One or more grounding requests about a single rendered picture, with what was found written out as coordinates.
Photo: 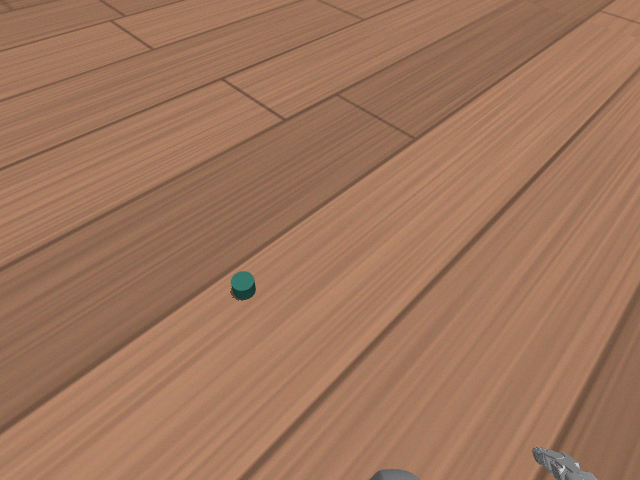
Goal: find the right robot hand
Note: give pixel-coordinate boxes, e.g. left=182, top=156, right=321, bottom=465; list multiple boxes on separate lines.
left=532, top=447, right=597, bottom=480

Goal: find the tin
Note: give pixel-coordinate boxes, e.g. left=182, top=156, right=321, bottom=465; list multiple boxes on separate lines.
left=231, top=271, right=256, bottom=300

